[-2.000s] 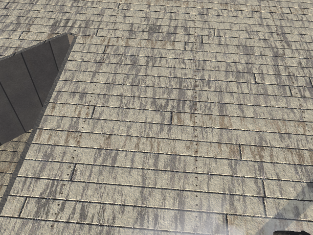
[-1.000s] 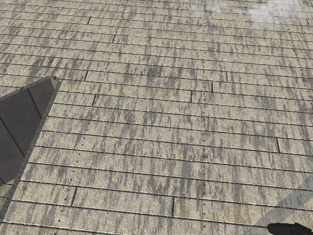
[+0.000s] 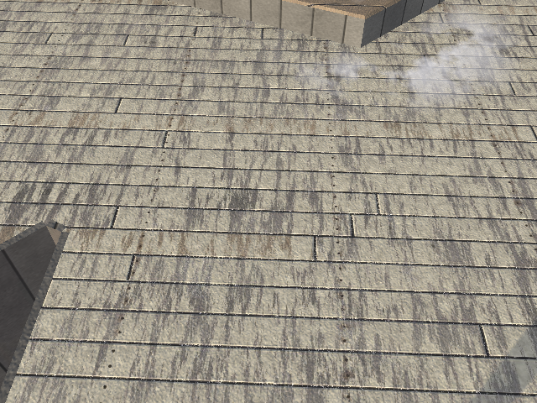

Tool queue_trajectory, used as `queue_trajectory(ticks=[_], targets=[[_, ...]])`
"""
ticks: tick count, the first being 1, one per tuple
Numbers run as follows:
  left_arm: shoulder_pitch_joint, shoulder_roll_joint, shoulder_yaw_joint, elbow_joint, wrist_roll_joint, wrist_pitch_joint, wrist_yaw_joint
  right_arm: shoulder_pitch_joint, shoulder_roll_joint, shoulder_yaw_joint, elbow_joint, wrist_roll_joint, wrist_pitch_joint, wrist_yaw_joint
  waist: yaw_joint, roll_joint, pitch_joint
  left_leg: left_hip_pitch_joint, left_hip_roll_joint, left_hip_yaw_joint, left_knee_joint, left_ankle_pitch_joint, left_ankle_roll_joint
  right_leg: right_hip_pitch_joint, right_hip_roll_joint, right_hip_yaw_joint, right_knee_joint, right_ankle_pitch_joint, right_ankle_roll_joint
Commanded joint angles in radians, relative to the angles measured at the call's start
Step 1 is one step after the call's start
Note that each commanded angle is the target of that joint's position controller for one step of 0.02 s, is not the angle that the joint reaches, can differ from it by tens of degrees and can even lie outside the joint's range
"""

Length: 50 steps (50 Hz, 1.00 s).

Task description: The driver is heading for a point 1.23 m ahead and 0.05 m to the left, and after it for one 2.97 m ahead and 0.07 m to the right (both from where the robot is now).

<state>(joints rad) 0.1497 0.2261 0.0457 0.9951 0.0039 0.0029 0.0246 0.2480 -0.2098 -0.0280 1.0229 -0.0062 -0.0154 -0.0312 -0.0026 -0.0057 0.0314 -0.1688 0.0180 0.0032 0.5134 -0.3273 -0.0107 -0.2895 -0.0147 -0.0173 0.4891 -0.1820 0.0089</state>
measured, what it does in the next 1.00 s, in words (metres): walks ahead: left foot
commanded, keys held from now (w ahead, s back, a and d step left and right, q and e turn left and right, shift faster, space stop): no key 0.22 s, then w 0.76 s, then no key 0.02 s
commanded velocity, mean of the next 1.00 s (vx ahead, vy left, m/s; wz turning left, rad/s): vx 0.28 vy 0.00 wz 0.00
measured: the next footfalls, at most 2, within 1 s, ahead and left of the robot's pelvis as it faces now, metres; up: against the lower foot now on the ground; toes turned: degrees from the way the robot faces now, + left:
left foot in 0.96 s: +0.48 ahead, +0.11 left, +0.00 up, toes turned +3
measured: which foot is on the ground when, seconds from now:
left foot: down 0.00-0.48, up 0.50-0.94, down 0.96-1.00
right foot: down 0.00-0.96, up 0.98-1.00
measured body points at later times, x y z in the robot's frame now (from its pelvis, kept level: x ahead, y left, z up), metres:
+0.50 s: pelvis +0.07 -0.03 -0.01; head +0.07 -0.04 +0.44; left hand +0.13 +0.25 -0.14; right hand +0.04 -0.29 -0.17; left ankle -0.03 +0.12 -0.73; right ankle +0.07 -0.12 -0.74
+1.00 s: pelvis +0.31 +0.01 -0.02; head +0.35 +0.02 +0.43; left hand +0.22 +0.27 -0.16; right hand +0.54 -0.22 -0.12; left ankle +0.45 +0.11 -0.74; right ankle +0.08 -0.12 -0.71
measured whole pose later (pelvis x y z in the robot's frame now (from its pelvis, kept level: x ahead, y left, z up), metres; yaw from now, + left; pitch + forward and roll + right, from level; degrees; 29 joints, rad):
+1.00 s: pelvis +0.31 +0.01 -0.02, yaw +0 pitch +1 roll +0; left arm 0.44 0.23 0.05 1.12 0.00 -0.05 0.01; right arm -0.05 -0.23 -0.06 0.86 0.02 -0.10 0.04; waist 0.06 -0.01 0.05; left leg -0.52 0.00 0.07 0.59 -0.07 0.08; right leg 0.07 -0.04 -0.03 0.60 -0.50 0.01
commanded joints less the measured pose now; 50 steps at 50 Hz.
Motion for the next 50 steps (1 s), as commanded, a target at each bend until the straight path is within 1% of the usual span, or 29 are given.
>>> queue_trajectory(ticks=[1, 11, 12, 13, 15, 16, 17, 18, 20, 21, 22, 23, 24, 25, 26, 27, 28, 29, 30, 31, 33, 37, 41, 44, 46, 47, 48, 49, 50], targets=[[-0.020, 0.094, 0.017, -0.021, -0.003, -0.006, 0.005, 0.041, -0.117, -0.020, -0.016, 0.002, -0.004, -0.004, -0.005, 0.012, -0.042, -0.085, 0.037, -0.032, -0.112, 0.203, 0.026, 0.136, -0.028, 0.029, -0.029, 0.203, -0.036], [-0.016, 0.102, 0.017, 0.046, -0.006, 0.008, 0.016, 0.042, -0.098, -0.014, 0.015, 0.002, 0.003, -0.001, 0.001, 0.013, -0.026, -0.065, 0.027, -0.018, -0.125, 0.242, 0.027, 0.152, -0.030, 0.030, -0.032, 0.211, -0.030], [-0.001, 0.091, 0.014, 0.060, -0.006, 0.009, 0.016, 0.064, -0.091, -0.013, 0.029, 0.003, 0.005, -0.002, -0.001, 0.020, -0.045, -0.056, 0.021, -0.013, -0.140, 0.134, 0.032, 0.158, -0.014, 0.011, -0.027, 0.108, -0.029], [0.000, 0.090, 0.016, 0.067, -0.010, 0.012, 0.017, 0.072, -0.104, -0.019, 0.035, 0.009, 0.008, -0.004, -0.002, 0.041, -0.024, -0.072, 0.023, -0.027, -0.160, -0.028, 0.051, 0.132, 0.013, -0.017, 0.001, -0.053, -0.029], [-0.033, 0.097, 0.020, 0.058, -0.014, 0.004, 0.015, 0.075, -0.157, -0.036, 0.022, 0.019, 0.009, -0.009, -0.019, 0.110, 0.061, -0.098, 0.098, -0.147, -0.240, -0.370, 0.121, -0.015, 0.056, -0.067, 0.105, -0.292, -0.028], [-0.071, 0.090, 0.019, 0.040, -0.017, -0.010, 0.010, 0.099, -0.188, -0.047, 0.020, 0.025, 0.000, -0.009, -0.038, 0.158, 0.107, -0.084, 0.181, -0.263, -0.301, -0.466, 0.167, -0.102, 0.055, -0.075, 0.182, -0.278, -0.033], [-0.087, 0.084, 0.018, 0.027, -0.023, -0.026, 0.001, 0.100, -0.211, -0.057, 0.019, 0.031, -0.011, -0.011, -0.040, 0.192, 0.147, -0.071, 0.266, -0.363, -0.346, -0.488, 0.212, -0.176, 0.022, -0.050, 0.263, -0.242, -0.048], [-0.099, 0.076, 0.017, 0.019, -0.028, -0.043, -0.008, 0.104, -0.202, -0.058, 0.020, 0.031, -0.024, -0.010, -0.040, 0.192, 0.175, -0.055, 0.311, -0.409, -0.357, -0.443, 0.236, -0.229, -0.012, -0.021, 0.309, -0.243, -0.063], [-0.089, 0.072, 0.018, 0.015, -0.040, -0.070, -0.024, 0.088, -0.172, -0.055, 0.013, 0.031, -0.044, -0.003, -0.019, 0.168, 0.182, 0.002, 0.307, -0.365, -0.317, -0.284, 0.220, -0.261, -0.047, -0.003, 0.267, -0.289, -0.088], [-0.052, 0.070, 0.020, 0.027, -0.043, -0.079, -0.030, 0.060, -0.167, -0.054, 0.005, 0.037, -0.046, 0.002, 0.009, 0.152, 0.165, -0.021, 0.271, -0.297, -0.283, -0.226, 0.192, -0.168, -0.038, -0.024, 0.160, -0.256, -0.096], [0.036, 0.070, 0.027, 0.066, -0.042, -0.084, -0.032, 0.020, -0.168, -0.054, -0.006, 0.041, -0.043, 0.007, 0.055, 0.134, 0.130, -0.104, 0.216, -0.214, -0.234, -0.163, 0.161, 0.020, 0.003, -0.071, 0.049, -0.150, -0.092], [0.141, 0.089, 0.042, 0.112, -0.033, -0.082, -0.032, 0.006, -0.169, -0.054, -0.016, 0.038, -0.044, 0.010, 0.091, 0.109, 0.079, -0.186, 0.158, -0.151, -0.147, -0.039, 0.136, 0.204, 0.046, -0.086, 0.028, -0.073, -0.081], [0.269, 0.146, 0.063, 0.140, -0.026, -0.082, -0.029, -0.028, -0.142, -0.044, -0.035, 0.032, -0.050, 0.012, 0.144, -0.030, 0.026, -0.279, 0.074, -0.036, 0.120, 0.122, 0.085, 0.344, -0.063, 0.097, -0.064, -0.116, -0.119], [0.399, 0.269, 0.088, 0.157, -0.031, -0.085, -0.033, -0.019, -0.068, -0.027, -0.078, 0.026, -0.064, 0.008, 0.163, -0.330, -0.063, -0.489, -0.064, 0.068, 0.472, -0.084, 0.012, 0.505, -0.306, 0.563, -0.262, -0.233, -0.274], [0.367, 0.196, 0.057, 0.154, -0.012, -0.102, -0.040, -0.053, -0.097, -0.035, -0.093, 0.046, -0.077, 0.008, 0.136, -0.243, -0.056, -0.585, -0.045, -0.071, 0.684, -0.238, 0.028, 0.472, -0.384, 0.750, -0.329, -0.337, -0.326], [0.275, 0.144, 0.038, 0.125, -0.013, -0.115, -0.039, -0.063, -0.113, -0.040, -0.098, 0.067, -0.089, 0.016, 0.093, -0.156, 0.024, -0.662, 0.015, -0.102, 0.768, -0.170, 0.063, 0.425, -0.373, 0.651, -0.315, -0.350, -0.297], [0.213, 0.111, 0.025, 0.100, -0.011, -0.121, -0.042, -0.057, -0.115, -0.041, -0.088, 0.066, -0.095, 0.021, 0.067, -0.098, 0.041, -0.663, 0.059, -0.090, 0.764, -0.068, 0.087, 0.386, -0.325, 0.527, -0.317, -0.312, -0.257], [0.177, 0.101, 0.016, 0.085, -0.012, -0.123, -0.046, -0.058, -0.121, -0.049, -0.083, 0.054, -0.099, 0.021, 0.048, -0.063, 0.062, -0.651, 0.090, -0.080, 0.703, 0.017, 0.096, 0.346, -0.292, 0.427, -0.327, -0.208, -0.226], [0.170, 0.081, 0.006, 0.081, -0.008, -0.120, -0.046, -0.056, -0.132, -0.058, -0.080, 0.041, -0.096, 0.023, 0.034, -0.057, 0.059, -0.603, 0.111, -0.071, 0.646, 0.075, 0.096, 0.312, -0.255, 0.337, -0.340, -0.110, -0.198], [0.192, 0.080, 0.003, 0.085, -0.004, -0.115, -0.043, -0.055, -0.120, -0.059, -0.079, 0.038, -0.090, 0.028, 0.032, -0.075, 0.053, -0.562, 0.118, -0.057, 0.600, 0.103, 0.087, 0.290, -0.237, 0.283, -0.348, -0.032, -0.190], [0.237, 0.093, 0.000, 0.094, -0.002, -0.109, -0.032, -0.090, -0.098, -0.059, -0.090, 0.032, -0.078, 0.034, 0.034, -0.061, 0.053, -0.565, 0.113, -0.023, 0.517, 0.147, 0.057, 0.295, -0.215, 0.205, -0.361, 0.113, -0.196], [0.260, 0.133, 0.005, 0.083, 0.001, -0.098, -0.010, -0.258, -0.058, -0.041, -0.153, 0.029, -0.069, 0.040, 0.060, -0.056, 0.086, -0.543, 0.086, 0.013, 0.245, 0.293, 0.021, 0.242, -0.191, 0.114, -0.395, 0.187, -0.193], [0.322, 0.136, 0.012, 0.096, -0.012, -0.094, -0.006, -0.374, -0.066, -0.030, -0.193, 0.036, -0.071, 0.060, 0.084, -0.063, 0.121, -0.486, 0.056, 0.037, 0.095, 0.379, 0.033, 0.253, -0.206, 0.068, -0.412, 0.184, -0.191], [0.329, 0.142, 0.022, 0.101, -0.020, -0.085, -0.005, -0.408, -0.086, -0.030, -0.220, 0.039, -0.079, 0.076, 0.065, -0.065, 0.123, -0.480, 0.050, 0.024, 0.032, 0.342, 0.071, 0.354, -0.246, 0.052, -0.362, 0.275, -0.176], [0.303, 0.167, 0.033, 0.091, -0.018, -0.077, -0.005, -0.343, -0.126, -0.047, -0.214, 0.037, -0.083, 0.079, 0.011, -0.092, 0.058, -0.353, 0.008, 0.050, 0.022, 0.282, 0.102, 0.400, -0.257, 0.035, -0.256, 0.553, -0.156], [0.286, 0.175, 0.037, 0.085, -0.015, -0.070, -0.005, -0.240, -0.159, -0.065, -0.189, 0.036, -0.083, 0.076, -0.049, -0.111, -0.016, -0.213, -0.029, 0.076, 0.030, 0.257, 0.124, 0.401, -0.242, 0.015, -0.129, 0.738, -0.141], [0.273, 0.162, 0.031, 0.077, -0.010, -0.062, -0.005, -0.060, -0.199, -0.090, -0.133, 0.038, -0.079, 0.069, -0.135, -0.108, -0.119, 0.021, -0.051, 0.088, 0.028, 0.258, 0.151, 0.328, -0.196, -0.018, 0.080, 0.797, -0.111], [0.283, 0.125, 0.015, 0.052, 0.005, -0.060, -0.007, 0.125, -0.268, -0.109, -0.093, 0.026, -0.074, 0.058, -0.184, -0.001, -0.256, 0.347, 0.138, -0.142, 0.052, 0.198, 0.213, 0.073, -0.138, -0.041, 0.408, 0.486, -0.081], [0.414, -0.032, -0.025, 0.050, -0.006, -0.082, -0.018, 0.166, -0.317, -0.110, -0.073, 0.007, -0.074, 0.065, -0.087, 0.282, -0.415, 0.596, 0.383, -0.680, -0.136, 0.021, 0.383, -0.259, 0.083, 0.019, 0.765, -0.315, -0.017]])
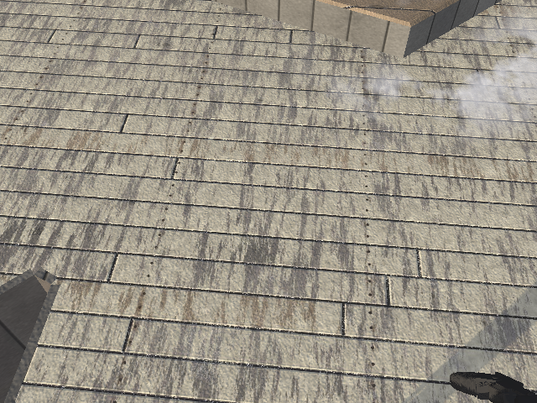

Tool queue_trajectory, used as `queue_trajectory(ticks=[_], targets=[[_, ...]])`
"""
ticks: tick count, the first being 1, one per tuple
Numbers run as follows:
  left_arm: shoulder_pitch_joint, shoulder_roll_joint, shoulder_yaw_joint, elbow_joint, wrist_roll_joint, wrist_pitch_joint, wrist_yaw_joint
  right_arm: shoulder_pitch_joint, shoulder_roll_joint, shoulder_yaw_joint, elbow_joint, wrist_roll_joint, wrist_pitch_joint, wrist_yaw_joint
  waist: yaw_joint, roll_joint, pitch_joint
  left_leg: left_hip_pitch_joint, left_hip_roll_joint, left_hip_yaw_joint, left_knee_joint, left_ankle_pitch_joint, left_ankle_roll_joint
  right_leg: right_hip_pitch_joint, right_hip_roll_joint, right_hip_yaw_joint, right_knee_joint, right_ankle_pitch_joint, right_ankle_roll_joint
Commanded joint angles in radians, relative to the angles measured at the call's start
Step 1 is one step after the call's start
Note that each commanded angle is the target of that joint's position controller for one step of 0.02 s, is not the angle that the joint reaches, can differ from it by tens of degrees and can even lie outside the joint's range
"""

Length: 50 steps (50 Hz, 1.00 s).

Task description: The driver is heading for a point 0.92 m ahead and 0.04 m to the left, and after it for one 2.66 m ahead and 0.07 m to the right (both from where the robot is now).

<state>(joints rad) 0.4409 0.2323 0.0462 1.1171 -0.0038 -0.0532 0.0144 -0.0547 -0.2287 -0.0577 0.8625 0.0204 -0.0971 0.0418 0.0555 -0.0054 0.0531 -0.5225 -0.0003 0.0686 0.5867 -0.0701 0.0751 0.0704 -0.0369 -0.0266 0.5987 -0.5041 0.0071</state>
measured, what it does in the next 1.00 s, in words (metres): walks ahead: right foot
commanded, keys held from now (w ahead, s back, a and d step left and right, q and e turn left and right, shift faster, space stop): no key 1.00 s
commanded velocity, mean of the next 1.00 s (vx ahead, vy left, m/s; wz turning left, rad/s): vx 0.10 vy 0.00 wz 0.00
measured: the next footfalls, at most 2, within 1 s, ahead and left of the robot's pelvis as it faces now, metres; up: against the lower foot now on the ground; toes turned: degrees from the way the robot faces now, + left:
right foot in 0.40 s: +0.27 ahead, -0.13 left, +0.00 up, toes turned -1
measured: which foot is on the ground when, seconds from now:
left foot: down 0.00-1.00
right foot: up 0.00-0.38, down 0.40-1.00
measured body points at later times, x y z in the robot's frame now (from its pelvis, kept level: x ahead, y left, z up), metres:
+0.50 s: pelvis +0.17 +0.00 +0.02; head +0.18 -0.02 +0.47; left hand +0.29 +0.25 -0.10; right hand +0.24 -0.25 -0.13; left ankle +0.13 +0.10 -0.71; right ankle +0.23 -0.12 -0.71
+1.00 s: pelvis +0.19 -0.02 +0.02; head +0.20 -0.02 +0.47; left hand +0.29 +0.23 -0.12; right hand +0.20 -0.27 -0.13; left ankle +0.13 +0.10 -0.71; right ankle +0.23 -0.12 -0.71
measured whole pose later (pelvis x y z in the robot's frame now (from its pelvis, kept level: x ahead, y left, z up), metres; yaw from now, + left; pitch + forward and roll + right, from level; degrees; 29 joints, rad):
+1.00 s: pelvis +0.19 -0.02 +0.02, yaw +0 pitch -1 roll +0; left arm 0.09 0.21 0.06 1.09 0.00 0.01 0.03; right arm 0.24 -0.21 -0.02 1.12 -0.01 0.00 -0.04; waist -0.01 0.00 0.04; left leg -0.11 0.02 0.05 0.49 -0.36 0.00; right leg -0.28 0.01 -0.02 0.52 -0.21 -0.02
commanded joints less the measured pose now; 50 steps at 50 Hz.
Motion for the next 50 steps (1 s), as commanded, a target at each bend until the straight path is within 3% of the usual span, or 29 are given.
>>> queue_trajectory(ticks=[1, 2, 3, 4, 5, 7, 11, 14, 17, 19, 20, 21, 22, 23, 24, 27, 33, 40, 50], targets=[[0.041, 0.057, -0.004, -0.070, -0.025, -0.055, -0.012, 0.421, -0.210, -0.053, 0.080, -0.014, 0.003, -0.006, -0.172, 0.202, -0.389, 0.888, 0.381, -0.800, -0.293, -0.159, 0.265, -0.701, 0.080, 0.171, 0.793, -0.070, -0.029], [-0.047, 0.106, 0.010, -0.101, -0.045, -0.069, -0.012, 0.315, -0.169, -0.039, 0.062, -0.013, -0.004, -0.009, -0.145, 0.167, -0.242, 0.745, 0.360, -0.611, -0.277, 0.062, 0.226, -0.752, 0.036, 0.144, 0.826, -0.019, -0.036], [-0.086, 0.118, 0.013, -0.107, -0.036, -0.072, -0.002, 0.228, -0.136, -0.026, 0.042, -0.018, -0.011, -0.008, -0.107, 0.052, -0.184, 0.585, 0.328, -0.455, -0.272, 0.292, 0.201, -0.695, -0.021, 0.119, 0.782, 0.062, -0.036], [-0.123, 0.121, 0.026, -0.110, -0.016, -0.062, 0.009, 0.184, -0.100, -0.015, 0.044, -0.027, -0.016, -0.001, -0.074, -0.001, -0.130, 0.449, 0.277, -0.336, -0.294, 0.429, 0.169, -0.636, -0.053, 0.097, 0.723, 0.101, -0.040], [-0.077, 0.095, 0.026, -0.103, -0.014, -0.047, 0.012, 0.176, -0.095, -0.012, 0.055, -0.041, -0.022, 0.000, -0.037, 0.055, -0.140, 0.373, 0.273, -0.276, -0.305, 0.520, 0.182, -0.557, -0.074, 0.107, 0.689, 0.113, -0.038], [-0.049, 0.052, 0.023, -0.094, -0.012, -0.020, 0.015, 0.185, -0.074, -0.002, 0.079, -0.044, -0.024, -0.001, -0.010, 0.059, -0.118, 0.287, 0.244, -0.200, -0.334, 0.580, 0.187, -0.499, -0.078, 0.099, 0.590, 0.116, -0.029], [-0.166, 0.046, 0.018, -0.141, 0.007, 0.003, 0.022, 0.172, -0.125, -0.002, 0.095, -0.045, -0.008, -0.036, 0.002, 0.061, -0.124, 0.242, 0.196, -0.094, -0.343, 0.609, 0.167, -0.462, -0.076, 0.069, 0.254, 0.280, 0.002], [-0.249, 0.062, 0.018, -0.155, 0.002, 0.017, 0.016, 0.214, -0.155, -0.006, 0.117, -0.040, 0.012, -0.048, -0.034, 0.077, -0.147, 0.266, 0.188, -0.086, -0.349, 0.485, 0.149, -0.402, -0.045, 0.048, 0.109, 0.401, 0.011], [-0.304, 0.086, 0.024, -0.164, 0.004, 0.029, 0.016, 0.228, -0.141, 0.000, 0.135, -0.030, 0.029, -0.051, -0.044, 0.079, -0.110, 0.281, 0.197, -0.120, -0.332, 0.280, 0.136, -0.381, -0.034, 0.052, 0.007, 0.386, 0.000], [-0.291, 0.093, 0.028, -0.152, 0.017, 0.026, 0.016, 0.228, -0.118, 0.008, 0.143, -0.013, 0.038, -0.054, -0.020, 0.058, -0.096, 0.272, 0.160, -0.125, -0.268, 0.124, 0.089, -0.296, -0.021, 0.039, -0.140, 0.461, -0.026], [-0.281, 0.125, 0.035, -0.149, 0.025, 0.024, 0.019, 0.274, -0.094, 0.015, 0.154, -0.018, 0.038, -0.054, -0.029, 0.014, -0.098, 0.258, 0.120, -0.117, -0.225, 0.033, 0.043, -0.232, -0.064, 0.085, -0.195, 0.620, -0.043], [-0.282, 0.178, 0.043, -0.155, 0.022, 0.025, 0.024, 0.342, -0.080, 0.017, 0.161, -0.038, 0.034, -0.053, -0.084, -0.069, -0.124, 0.214, 0.052, -0.080, -0.167, -0.100, 0.002, -0.148, -0.132, 0.143, -0.161, 0.797, -0.075], [-0.305, 0.161, 0.037, -0.141, 0.015, 0.031, 0.024, 0.434, -0.042, 0.022, 0.183, -0.036, 0.040, -0.058, -0.140, -0.166, -0.147, 0.194, 0.011, -0.047, -0.183, -0.218, -0.030, -0.144, -0.162, 0.178, -0.150, 0.728, -0.141], [-0.334, 0.103, 0.029, -0.141, 0.003, 0.034, 0.015, 0.380, -0.060, 0.023, 0.178, -0.037, 0.051, -0.066, -0.110, -0.142, -0.120, 0.254, 0.013, -0.036, -0.198, -0.212, -0.046, -0.226, -0.126, 0.171, -0.171, 0.579, -0.128], [-0.357, 0.082, 0.024, -0.145, 0.002, 0.035, 0.010, 0.333, -0.095, 0.015, 0.171, -0.030, 0.063, -0.070, -0.095, -0.099, -0.090, 0.255, 0.013, -0.036, -0.197, -0.203, -0.047, -0.260, -0.089, 0.140, -0.177, 0.527, -0.099], [-0.349, 0.105, 0.028, -0.128, 0.005, 0.022, 0.006, 0.316, -0.102, 0.013, 0.174, -0.029, 0.083, -0.077, -0.085, -0.059, -0.106, 0.286, 0.030, -0.049, -0.185, -0.117, -0.044, -0.243, -0.057, 0.107, -0.145, 0.612, -0.080], [-0.341, 0.098, 0.028, -0.096, 0.000, 0.025, 0.010, 0.309, -0.095, 0.012, 0.194, -0.022, 0.086, -0.076, -0.071, -0.012, -0.133, 0.326, 0.043, -0.050, -0.155, 0.003, -0.054, -0.199, -0.046, 0.090, -0.102, 0.743, -0.097], [-0.356, 0.090, 0.028, -0.078, 0.000, 0.042, 0.011, 0.324, -0.086, 0.015, 0.220, -0.024, 0.096, -0.081, -0.070, 0.004, -0.096, 0.323, 0.047, -0.048, -0.161, -0.038, -0.059, -0.216, -0.030, 0.077, -0.111, 0.662, -0.092], [-0.363, 0.080, 0.026, -0.059, 0.001, 0.058, 0.018, 0.353, -0.071, 0.022, 0.243, -0.027, 0.090, -0.086, -0.063, 0.003, -0.042, 0.284, 0.050, -0.048, -0.195, -0.137, -0.061, -0.224, -0.012, 0.066, -0.141, 0.525, -0.075]])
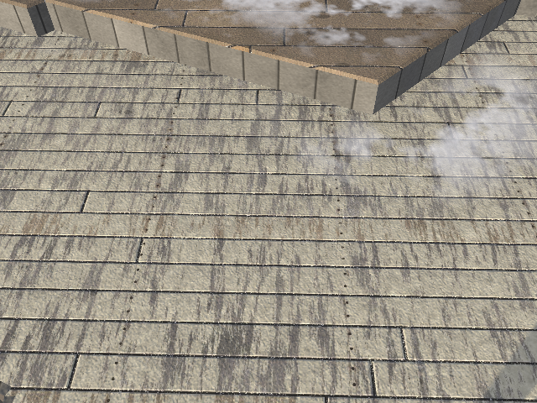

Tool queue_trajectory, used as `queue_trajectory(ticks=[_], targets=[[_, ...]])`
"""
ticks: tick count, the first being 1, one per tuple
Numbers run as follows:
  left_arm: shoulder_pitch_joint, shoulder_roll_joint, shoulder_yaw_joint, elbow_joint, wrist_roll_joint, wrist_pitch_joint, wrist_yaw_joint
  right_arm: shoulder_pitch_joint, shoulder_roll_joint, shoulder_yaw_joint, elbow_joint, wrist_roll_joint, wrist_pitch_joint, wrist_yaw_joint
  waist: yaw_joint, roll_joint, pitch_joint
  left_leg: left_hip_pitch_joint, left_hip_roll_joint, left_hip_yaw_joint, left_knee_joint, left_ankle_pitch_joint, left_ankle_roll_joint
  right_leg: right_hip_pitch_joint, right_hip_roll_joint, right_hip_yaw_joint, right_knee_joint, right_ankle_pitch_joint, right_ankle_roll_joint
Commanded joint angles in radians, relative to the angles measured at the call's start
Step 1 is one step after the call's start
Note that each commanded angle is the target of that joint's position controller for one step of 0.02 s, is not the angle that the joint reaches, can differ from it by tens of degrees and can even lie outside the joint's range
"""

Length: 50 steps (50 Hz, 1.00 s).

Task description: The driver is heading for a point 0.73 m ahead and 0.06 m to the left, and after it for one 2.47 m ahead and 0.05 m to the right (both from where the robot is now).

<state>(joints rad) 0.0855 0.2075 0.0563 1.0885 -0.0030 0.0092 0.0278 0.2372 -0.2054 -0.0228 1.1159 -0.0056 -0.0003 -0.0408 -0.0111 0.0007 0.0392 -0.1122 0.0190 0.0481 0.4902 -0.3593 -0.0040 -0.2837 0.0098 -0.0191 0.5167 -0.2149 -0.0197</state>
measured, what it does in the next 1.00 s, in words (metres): walks ahead: left foot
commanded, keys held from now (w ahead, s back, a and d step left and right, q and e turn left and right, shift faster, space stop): no key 0.10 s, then w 0.90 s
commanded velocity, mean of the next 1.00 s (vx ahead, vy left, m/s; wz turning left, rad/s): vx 0.34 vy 0.00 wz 0.00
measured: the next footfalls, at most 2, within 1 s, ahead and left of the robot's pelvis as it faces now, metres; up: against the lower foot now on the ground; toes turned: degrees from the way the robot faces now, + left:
left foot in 0.90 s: +0.47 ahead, +0.11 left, +0.00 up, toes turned +3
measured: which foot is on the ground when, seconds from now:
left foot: down 0.00-0.40, up 0.42-0.88, down 0.90-1.00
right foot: down 0.00-0.90, up 0.92-1.00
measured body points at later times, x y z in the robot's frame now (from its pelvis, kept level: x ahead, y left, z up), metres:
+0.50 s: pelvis +0.08 -0.04 +0.00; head +0.09 -0.06 +0.45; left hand +0.09 +0.22 -0.14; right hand +0.10 -0.30 -0.15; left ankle -0.01 +0.10 -0.64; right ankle +0.06 -0.13 -0.74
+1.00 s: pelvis +0.34 +0.02 -0.01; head +0.38 +0.02 +0.44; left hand +0.33 +0.28 -0.16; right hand +0.49 -0.24 -0.13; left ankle +0.43 +0.11 -0.74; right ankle +0.18 -0.12 -0.63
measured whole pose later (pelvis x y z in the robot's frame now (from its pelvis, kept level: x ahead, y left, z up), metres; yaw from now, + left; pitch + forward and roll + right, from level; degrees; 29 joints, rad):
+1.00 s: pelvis +0.34 +0.02 -0.01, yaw +0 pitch +1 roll +0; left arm 0.34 0.24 0.04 1.05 -0.04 -0.10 0.01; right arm 0.09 -0.24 -0.07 0.94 0.01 -0.10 0.04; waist 0.01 -0.02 0.05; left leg -0.42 -0.03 0.08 0.54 -0.13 0.07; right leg -0.28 -0.03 0.04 1.22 -0.42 -0.04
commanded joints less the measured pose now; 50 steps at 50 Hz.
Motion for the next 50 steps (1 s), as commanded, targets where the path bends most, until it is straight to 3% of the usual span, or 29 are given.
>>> queue_trajectory(ticks=[1, 5, 6, 8, 9, 11, 12, 13, 16, 18, 19, 20, 21, 22, 23, 24, 26, 28, 34, 40, 42, 43, 44, 45, 46, 47, 48, 49, 50], targets=[[-0.007, 0.104, 0.016, -0.028, 0.001, -0.003, 0.005, 0.064, -0.093, -0.013, -0.009, -0.001, -0.007, -0.004, 0.004, -0.003, -0.024, -0.130, 0.031, -0.027, -0.102, 0.143, 0.018, 0.129, -0.058, 0.058, -0.062, 0.224, -0.047], [-0.003, 0.102, 0.014, -0.021, 0.001, -0.001, 0.007, 0.080, -0.083, -0.010, -0.003, -0.002, -0.011, -0.005, 0.006, -0.002, -0.010, -0.143, 0.031, -0.027, -0.114, 0.107, 0.019, 0.124, -0.054, 0.058, -0.073, 0.178, -0.042], [0.014, 0.093, 0.012, -0.010, 0.001, 0.001, 0.007, 0.106, -0.075, -0.010, 0.009, 0.000, -0.011, -0.005, 0.004, 0.000, -0.026, -0.139, 0.025, -0.022, -0.126, 0.001, 0.025, 0.128, -0.041, 0.047, -0.075, 0.053, -0.041], [0.024, 0.108, 0.019, -0.006, -0.008, 0.001, 0.009, 0.106, -0.107, -0.022, 0.000, 0.011, -0.009, -0.010, 0.005, 0.036, 0.026, -0.179, 0.038, -0.056, -0.143, -0.256, 0.068, 0.048, 0.001, 0.009, -0.035, -0.291, -0.044], [0.010, 0.111, 0.020, -0.015, -0.008, -0.006, 0.009, 0.114, -0.119, -0.027, -0.009, 0.015, -0.012, -0.013, -0.005, 0.049, 0.064, -0.189, 0.067, -0.102, -0.168, -0.364, 0.095, -0.024, 0.010, 0.002, -0.008, -0.379, -0.045], [-0.044, 0.083, 0.016, -0.045, -0.014, -0.037, -0.003, 0.184, -0.168, -0.047, -0.006, 0.027, -0.032, -0.012, -0.038, 0.138, 0.115, -0.138, 0.217, -0.310, -0.289, -0.496, 0.178, -0.166, 0.025, -0.052, 0.156, -0.282, -0.034], [-0.058, 0.075, 0.015, -0.059, -0.019, -0.052, -0.012, 0.166, -0.194, -0.058, -0.009, 0.030, -0.043, -0.012, -0.033, 0.183, 0.153, -0.121, 0.313, -0.417, -0.335, -0.488, 0.222, -0.229, -0.007, -0.045, 0.265, -0.196, -0.040], [-0.061, 0.076, 0.015, -0.065, -0.022, -0.064, -0.019, 0.157, -0.184, -0.058, -0.018, 0.026, -0.054, -0.009, -0.029, 0.166, 0.169, -0.106, 0.349, -0.451, -0.342, -0.437, 0.241, -0.281, -0.041, -0.021, 0.323, -0.205, -0.051], [-0.035, 0.070, 0.016, -0.071, -0.036, -0.091, -0.034, 0.126, -0.155, -0.055, -0.040, 0.035, -0.073, 0.009, 0.002, 0.126, 0.163, -0.059, 0.288, -0.321, -0.272, -0.214, 0.186, -0.241, -0.065, -0.030, 0.175, -0.240, -0.071], [0.123, 0.078, 0.032, -0.004, -0.033, -0.093, -0.036, 0.098, -0.163, -0.056, -0.053, 0.036, -0.068, 0.020, 0.068, 0.111, 0.092, -0.206, 0.188, -0.186, -0.163, -0.055, 0.143, 0.104, 0.026, -0.121, 0.032, -0.077, -0.054], [0.246, 0.108, 0.050, 0.032, -0.029, -0.090, -0.036, 0.080, -0.164, -0.054, -0.063, 0.032, -0.071, 0.021, 0.122, 0.081, 0.036, -0.270, 0.145, -0.125, -0.030, 0.132, 0.118, 0.259, 0.025, -0.086, 0.016, -0.048, -0.063], [0.385, 0.197, 0.075, 0.053, -0.024, -0.093, -0.030, 0.050, -0.110, -0.039, -0.094, 0.029, -0.078, 0.022, 0.166, -0.146, -0.015, -0.426, 0.029, 0.012, 0.334, 0.197, 0.042, 0.402, -0.172, 0.249, -0.142, -0.141, -0.149], [0.490, 0.245, 0.072, 0.067, -0.017, -0.103, -0.043, 0.044, -0.047, -0.024, -0.135, 0.032, -0.096, 0.016, 0.173, -0.339, -0.106, -0.613, -0.076, -0.027, 0.648, -0.182, 0.015, 0.517, -0.384, 0.712, -0.343, -0.228, -0.292], [0.400, 0.175, 0.041, 0.051, -0.007, -0.120, -0.043, 0.009, -0.087, -0.037, -0.148, 0.057, -0.109, 0.022, 0.119, -0.196, -0.048, -0.703, -0.009, -0.140, 0.813, -0.178, 0.046, 0.460, -0.416, 0.727, -0.336, -0.290, -0.291], [0.313, 0.128, 0.024, 0.019, -0.008, -0.129, -0.045, -0.008, -0.101, -0.040, -0.155, 0.065, -0.118, 0.031, 0.087, -0.127, 0.007, -0.739, 0.040, -0.143, 0.842, -0.078, 0.079, 0.399, -0.382, 0.594, -0.326, -0.267, -0.250], [0.257, 0.108, 0.011, -0.001, -0.004, -0.132, -0.050, -0.011, -0.104, -0.045, -0.149, 0.057, -0.122, 0.032, 0.061, -0.069, 0.026, -0.722, 0.080, -0.128, 0.803, 0.023, 0.096, 0.342, -0.335, 0.468, -0.337, -0.194, -0.212], [0.232, 0.087, -0.005, -0.014, 0.004, -0.127, -0.052, -0.003, -0.114, -0.061, -0.143, 0.039, -0.113, 0.033, 0.027, -0.058, 0.038, -0.636, 0.124, -0.110, 0.689, 0.132, 0.096, 0.253, -0.269, 0.301, -0.366, -0.033, -0.167], [0.282, 0.093, -0.009, -0.006, 0.007, -0.120, -0.040, -0.015, -0.093, -0.063, -0.147, 0.036, -0.097, 0.039, 0.023, -0.066, 0.041, -0.611, 0.124, -0.079, 0.608, 0.167, 0.070, 0.239, -0.238, 0.209, -0.381, 0.117, -0.165], [0.341, 0.142, -0.002, -0.018, 0.006, -0.109, -0.009, -0.265, -0.055, -0.045, -0.239, 0.029, -0.087, 0.052, 0.066, -0.064, 0.082, -0.604, 0.086, -0.026, 0.235, 0.373, 0.020, 0.209, -0.214, 0.092, -0.430, 0.213, -0.164], [0.402, 0.148, 0.014, -0.003, -0.012, -0.095, -0.006, -0.394, -0.078, -0.035, -0.298, 0.038, -0.099, 0.086, 0.071, -0.070, 0.114, -0.573, 0.055, -0.018, 0.065, 0.369, 0.069, 0.349, -0.271, 0.049, -0.381, 0.300, -0.149], [0.374, 0.173, 0.024, -0.013, -0.010, -0.088, -0.006, -0.335, -0.118, -0.051, -0.295, 0.037, -0.104, 0.091, 0.019, -0.101, 0.053, -0.447, 0.013, 0.007, 0.047, 0.308, 0.100, 0.394, -0.282, 0.032, -0.283, 0.565, -0.129], [0.358, 0.186, 0.029, -0.018, -0.008, -0.082, -0.006, -0.242, -0.152, -0.069, -0.274, 0.036, -0.104, 0.088, -0.035, -0.123, -0.017, -0.313, -0.025, 0.033, 0.053, 0.284, 0.121, 0.399, -0.271, 0.014, -0.166, 0.756, -0.116], [0.341, 0.176, 0.024, -0.026, -0.004, -0.074, -0.006, -0.063, -0.193, -0.094, -0.219, 0.038, -0.101, 0.083, -0.122, -0.122, -0.118, -0.083, -0.055, 0.052, 0.049, 0.286, 0.148, 0.338, -0.226, -0.022, 0.039, 0.836, -0.087], [0.342, 0.146, 0.010, -0.051, 0.008, -0.073, -0.009, 0.123, -0.260, -0.115, -0.177, 0.026, -0.097, 0.072, -0.180, -0.041, -0.253, 0.245, 0.111, -0.147, 0.080, 0.247, 0.207, 0.093, -0.175, -0.045, 0.355, 0.567, -0.054], [0.483, -0.020, -0.035, -0.060, -0.002, -0.097, -0.025, 0.213, -0.329, -0.124, -0.147, 0.012, -0.095, 0.076, -0.088, 0.252, -0.439, 0.565, 0.372, -0.697, -0.080, -0.031, 0.384, -0.276, 0.036, 0.008, 0.740, -0.205, 0.006], [0.392, 0.066, -0.015, -0.059, -0.032, -0.129, -0.031, 0.189, -0.236, -0.097, -0.148, 0.016, -0.097, 0.076, -0.123, 0.193, -0.417, 0.533, 0.358, -0.827, -0.217, -0.128, 0.350, -0.391, 0.025, 0.159, 0.880, -0.332, -0.017], [0.281, 0.128, 0.002, -0.102, -0.057, -0.146, -0.031, 0.080, -0.191, -0.083, -0.164, 0.022, -0.104, 0.074, -0.103, 0.169, -0.243, 0.395, 0.332, -0.663, -0.227, -0.066, 0.297, -0.481, -0.030, 0.133, 0.913, -0.271, -0.037], [0.221, 0.144, 0.004, -0.120, -0.052, -0.152, -0.022, -0.016, -0.154, -0.068, -0.190, 0.018, -0.112, 0.074, -0.069, 0.059, -0.171, 0.227, 0.302, -0.527, -0.246, 0.056, 0.269, -0.441, -0.090, 0.113, 0.866, -0.170, -0.047], [0.199, 0.145, 0.016, -0.121, -0.033, -0.146, -0.012, -0.073, -0.123, -0.058, -0.194, 0.004, -0.118, 0.078, -0.031, 0.014, -0.110, 0.071, 0.269, -0.422, -0.273, 0.165, 0.253, -0.383, -0.128, 0.097, 0.802, -0.106, -0.049]])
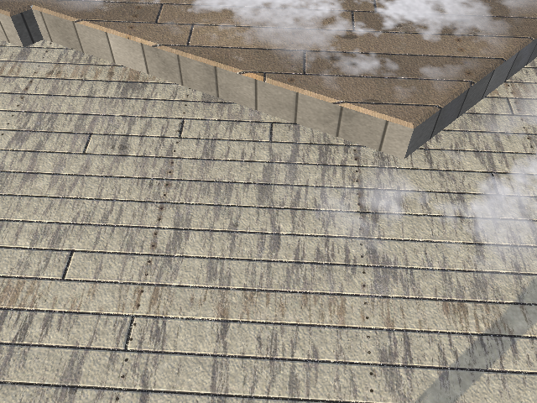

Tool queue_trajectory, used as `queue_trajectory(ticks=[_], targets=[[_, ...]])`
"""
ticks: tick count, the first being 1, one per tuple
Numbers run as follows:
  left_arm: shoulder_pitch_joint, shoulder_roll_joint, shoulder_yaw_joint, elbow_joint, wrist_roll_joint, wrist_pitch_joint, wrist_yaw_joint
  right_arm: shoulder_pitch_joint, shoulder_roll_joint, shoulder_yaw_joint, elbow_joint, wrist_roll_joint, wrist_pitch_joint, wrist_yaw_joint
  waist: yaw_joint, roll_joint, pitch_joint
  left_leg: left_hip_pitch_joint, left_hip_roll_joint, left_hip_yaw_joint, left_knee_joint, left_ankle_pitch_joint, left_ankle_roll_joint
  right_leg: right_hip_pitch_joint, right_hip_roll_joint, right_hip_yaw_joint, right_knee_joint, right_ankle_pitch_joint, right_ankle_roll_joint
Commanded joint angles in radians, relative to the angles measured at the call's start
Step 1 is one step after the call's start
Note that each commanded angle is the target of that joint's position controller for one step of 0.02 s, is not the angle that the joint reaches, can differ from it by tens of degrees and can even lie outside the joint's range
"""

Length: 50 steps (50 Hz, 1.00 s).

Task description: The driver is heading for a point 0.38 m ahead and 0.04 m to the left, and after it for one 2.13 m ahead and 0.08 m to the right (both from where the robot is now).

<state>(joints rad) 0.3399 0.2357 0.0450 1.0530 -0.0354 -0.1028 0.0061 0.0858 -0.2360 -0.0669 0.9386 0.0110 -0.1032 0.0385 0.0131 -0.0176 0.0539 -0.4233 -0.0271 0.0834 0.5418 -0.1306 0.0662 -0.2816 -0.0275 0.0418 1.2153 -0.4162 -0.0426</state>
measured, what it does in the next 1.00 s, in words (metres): walks ahead: right foot, then left foot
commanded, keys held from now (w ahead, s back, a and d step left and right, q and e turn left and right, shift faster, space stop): w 0.26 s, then no key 0.74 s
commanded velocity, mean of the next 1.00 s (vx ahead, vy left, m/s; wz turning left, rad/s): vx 0.24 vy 0.00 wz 0.00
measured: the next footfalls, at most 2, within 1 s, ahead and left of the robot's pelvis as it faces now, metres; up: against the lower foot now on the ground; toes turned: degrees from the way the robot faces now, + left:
right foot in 0.42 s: +0.43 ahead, -0.14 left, +0.00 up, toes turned -2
left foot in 0.76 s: +0.39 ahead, +0.09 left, +0.00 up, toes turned +1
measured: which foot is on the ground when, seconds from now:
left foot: down 0.00-0.44, up 0.46-0.74, down 0.76-1.00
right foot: up 0.00-0.40, down 0.42-1.00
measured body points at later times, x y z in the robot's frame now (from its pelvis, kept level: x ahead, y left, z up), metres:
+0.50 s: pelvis +0.27 -0.05 +0.00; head +0.31 -0.06 +0.45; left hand +0.45 +0.19 -0.11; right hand +0.26 -0.31 -0.15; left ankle +0.11 +0.09 -0.66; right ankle +0.39 -0.14 -0.72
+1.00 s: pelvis +0.36 -0.04 +0.01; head +0.37 -0.03 +0.46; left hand +0.44 +0.21 -0.14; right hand +0.40 -0.29 -0.13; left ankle +0.35 +0.09 -0.72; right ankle +0.39 -0.14 -0.72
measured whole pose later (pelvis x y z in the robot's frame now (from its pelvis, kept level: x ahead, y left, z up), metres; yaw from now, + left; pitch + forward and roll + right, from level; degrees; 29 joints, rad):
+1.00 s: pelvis +0.36 -0.04 +0.01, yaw +0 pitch +0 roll -1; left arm 0.16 0.22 0.03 1.03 0.01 -0.02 0.02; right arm 0.22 -0.21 -0.05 1.06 0.00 -0.02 -0.04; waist 0.00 -0.01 0.02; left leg -0.23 0.04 0.00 0.51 -0.28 -0.02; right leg -0.27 0.01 -0.05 0.47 -0.20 -0.02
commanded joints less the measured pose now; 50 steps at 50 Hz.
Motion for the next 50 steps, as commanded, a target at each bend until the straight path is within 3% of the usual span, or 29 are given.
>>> queue_trajectory(ticks=[1, 3, 6, 8, 12, 15, 17, 19, 20, 21, 22, 23, 24, 25, 26, 27, 28, 30, 33, 35, 37, 38, 39, 40, 41, 42, 45, 50], targets=[[-0.022, 0.100, 0.031, -0.082, 0.009, -0.018, 0.014, 0.059, -0.075, -0.008, -0.011, -0.025, -0.022, 0.002, -0.014, 0.061, -0.117, 0.289, 0.289, -0.395, -0.346, -0.012, 0.175, -0.306, -0.123, 0.049, 0.059, 0.127, -0.029], [0.011, 0.058, 0.030, -0.078, 0.010, 0.008, 0.016, 0.080, -0.068, -0.004, 0.009, -0.020, -0.021, 0.002, 0.015, 0.077, -0.086, 0.210, 0.260, -0.319, -0.394, 0.001, 0.180, -0.268, -0.139, 0.043, -0.016, 0.129, -0.026], [-0.101, 0.072, 0.035, -0.123, 0.022, 0.023, 0.020, 0.138, -0.121, -0.012, 0.026, -0.017, -0.021, -0.022, 0.007, 0.057, -0.022, 0.189, 0.258, -0.263, -0.447, 0.033, 0.190, -0.368, -0.156, 0.026, -0.166, 0.234, 0.009], [-0.176, 0.075, 0.038, -0.149, 0.030, 0.022, 0.015, 0.180, -0.134, -0.014, 0.033, -0.015, -0.015, -0.035, -0.012, 0.051, -0.010, 0.227, 0.249, -0.233, -0.455, 0.059, 0.178, -0.425, -0.151, 0.018, -0.290, 0.353, 0.026], [-0.318, 0.054, 0.027, -0.186, 0.025, 0.013, -0.001, 0.250, -0.142, -0.013, 0.045, -0.003, -0.007, -0.046, -0.056, 0.061, 0.007, 0.269, 0.208, -0.146, -0.452, 0.102, 0.136, -0.386, -0.101, -0.033, -0.533, 0.529, 0.031], [-0.405, 0.045, 0.016, -0.212, 0.024, 0.007, -0.016, 0.299, -0.138, -0.011, 0.066, -0.002, 0.006, -0.049, -0.084, 0.059, 0.034, 0.332, 0.209, -0.111, -0.398, 0.215, 0.122, -0.359, -0.064, -0.058, -0.645, 0.540, 0.028], [-0.425, 0.050, 0.014, -0.227, 0.026, -0.001, -0.030, 0.319, -0.144, -0.013, 0.080, -0.005, 0.023, -0.052, -0.084, 0.080, 0.018, 0.396, 0.228, -0.105, -0.316, 0.360, 0.106, -0.326, -0.038, -0.063, -0.691, 0.508, 0.013], [-0.367, 0.091, 0.027, -0.219, 0.029, -0.007, -0.037, 0.294, -0.158, -0.018, 0.079, -0.004, 0.035, -0.056, -0.040, 0.114, -0.034, 0.450, 0.244, -0.118, -0.221, 0.496, 0.075, -0.238, -0.012, -0.057, -0.724, 0.456, -0.016], [-0.278, 0.119, 0.039, -0.192, 0.034, -0.010, -0.036, 0.261, -0.165, -0.020, 0.071, 0.000, 0.039, -0.058, 0.012, 0.121, -0.083, 0.460, 0.224, -0.109, -0.131, 0.591, 0.052, -0.129, 0.015, -0.073, -0.762, 0.478, -0.036], [-0.158, 0.165, 0.057, -0.151, 0.044, -0.014, -0.032, 0.261, -0.152, -0.015, 0.066, -0.001, 0.040, -0.058, 0.062, 0.093, -0.155, 0.431, 0.168, -0.081, 0.022, 0.593, 0.017, 0.042, 0.012, -0.079, -0.799, 0.638, -0.061], [-0.022, 0.234, 0.069, -0.122, 0.068, -0.014, -0.024, 0.279, -0.121, -0.001, 0.040, -0.022, 0.037, -0.059, 0.083, -0.018, -0.306, 0.246, 0.102, -0.046, 0.288, 0.263, -0.029, 0.340, -0.166, 0.089, -0.702, 1.061, -0.116], [-0.009, 0.251, 0.061, -0.110, 0.065, -0.002, -0.025, 0.471, 0.016, 0.040, 0.079, -0.020, 0.028, -0.047, 0.004, -0.263, -0.472, -0.060, -0.038, -0.075, 0.637, -0.528, -0.092, 0.663, -0.424, 0.399, -0.676, 1.286, -0.329], [0.012, 0.175, 0.044, -0.113, 0.044, 0.010, -0.032, 0.460, -0.073, 0.019, 0.106, 0.003, 0.024, -0.043, 0.044, -0.158, -0.532, -0.081, -0.018, -0.225, 0.733, -0.578, -0.091, 0.610, -0.382, 0.447, -0.734, 1.089, -0.321], [-0.082, 0.154, 0.036, -0.130, 0.033, 0.014, -0.030, 0.348, -0.122, 0.004, 0.074, 0.025, 0.026, -0.045, 0.039, -0.119, -0.383, -0.159, 0.025, -0.198, 0.750, -0.536, -0.088, 0.485, -0.336, 0.327, -0.772, 0.959, -0.274], [-0.174, 0.126, 0.024, -0.148, 0.038, 0.017, -0.025, 0.273, -0.119, 0.003, 0.055, 0.020, 0.036, -0.058, 0.015, -0.041, -0.284, -0.157, 0.071, -0.163, 0.696, -0.460, -0.093, 0.337, -0.291, 0.259, -0.817, 0.844, -0.231], [-0.230, 0.093, 0.012, -0.155, 0.050, 0.017, -0.022, 0.222, -0.121, -0.005, 0.045, 0.002, 0.054, -0.071, -0.005, -0.009, -0.210, -0.105, 0.102, -0.157, 0.632, -0.396, -0.095, 0.176, -0.262, 0.217, -0.874, 0.748, -0.212], [-0.266, 0.087, 0.008, -0.152, 0.061, 0.017, -0.020, 0.245, -0.099, -0.005, 0.048, -0.002, 0.072, -0.077, -0.044, -0.055, -0.183, -0.017, 0.126, -0.163, 0.570, -0.360, -0.098, 0.066, -0.244, 0.179, -0.904, 0.715, -0.211], [-0.291, 0.084, 0.008, -0.144, 0.072, 0.023, -0.019, 0.280, -0.047, 0.005, 0.062, -0.004, 0.090, -0.085, -0.072, -0.094, -0.165, 0.087, 0.115, -0.131, 0.400, -0.345, -0.102, -0.040, -0.194, 0.097, -0.933, 0.681, -0.199], [-0.271, 0.112, 0.013, -0.133, 0.065, 0.034, -0.004, 0.248, -0.056, 0.006, 0.062, -0.009, 0.104, -0.093, -0.061, -0.094, -0.202, 0.175, 0.098, -0.103, 0.209, -0.223, -0.103, -0.049, -0.186, 0.082, -0.953, 0.550, -0.192], [-0.285, 0.118, 0.012, -0.132, 0.050, 0.048, 0.003, 0.234, -0.063, 0.004, 0.068, -0.014, 0.116, -0.088, -0.069, -0.088, -0.188, 0.247, 0.089, -0.088, 0.104, -0.106, -0.090, -0.092, -0.175, 0.085, -0.980, 0.268, -0.165], [-0.277, 0.096, 0.004, -0.120, 0.040, 0.059, 0.005, 0.203, -0.067, 0.002, 0.068, -0.030, 0.122, -0.084, -0.071, -0.077, -0.124, 0.304, 0.078, -0.076, -0.009, -0.044, -0.063, -0.158, -0.131, 0.081, -1.000, -0.042, -0.101], [-0.247, 0.080, -0.002, -0.104, 0.042, 0.062, 0.005, 0.188, -0.080, 0.002, 0.059, -0.039, 0.122, -0.084, -0.065, -0.058, -0.082, 0.303, 0.108, -0.108, -0.072, -0.034, -0.045, -0.175, -0.110, 0.080, -1.000, -0.132, -0.058], [-0.232, 0.081, -0.002, -0.099, 0.047, 0.064, 0.005, 0.179, -0.110, 0.000, 0.049, -0.039, 0.119, -0.087, -0.046, -0.021, -0.041, 0.276, 0.153, -0.151, -0.125, -0.060, -0.021, -0.175, -0.080, 0.062, -0.956, -0.128, -0.026], [-0.186, 0.080, 0.004, -0.100, 0.043, 0.070, 0.011, 0.157, -0.168, -0.015, 0.065, -0.020, 0.114, -0.087, 0.010, 0.113, -0.009, 0.148, 0.140, -0.149, -0.134, -0.232, 0.000, -0.106, -0.012, -0.012, -0.936, -0.051, -0.004], [-0.198, 0.091, 0.005, -0.093, 0.049, 0.074, 0.019, 0.142, -0.119, -0.008, 0.066, -0.016, 0.102, -0.082, -0.007, 0.118, 0.006, 0.064, 0.125, -0.149, -0.177, -0.304, -0.012, -0.014, -0.003, -0.030, -0.882, 0.029, 0.007], [-0.192, 0.088, 0.007, -0.091, 0.046, 0.076, 0.022, 0.135, -0.087, 0.000, 0.073, -0.023, 0.092, -0.081, 0.001, 0.127, -0.001, 0.044, 0.124, -0.147, -0.196, -0.297, -0.033, 0.028, -0.003, -0.034, -0.859, 0.081, 0.001], [-0.170, 0.073, 0.005, -0.072, 0.049, 0.079, 0.024, 0.126, -0.078, 0.001, 0.081, -0.019, 0.070, -0.077, 0.004, 0.103, -0.036, 0.100, 0.114, -0.136, -0.169, -0.142, -0.057, 0.058, -0.005, -0.042, -0.822, 0.198, -0.013], [-0.184, 0.074, 0.007, -0.059, 0.041, 0.078, 0.017, 0.157, -0.085, 0.002, 0.101, -0.012, 0.068, -0.078, -0.016, 0.051, -0.082, 0.175, 0.103, -0.120, -0.119, 0.022, -0.047, 0.084, -0.011, -0.046, -0.789, 0.347, -0.013]])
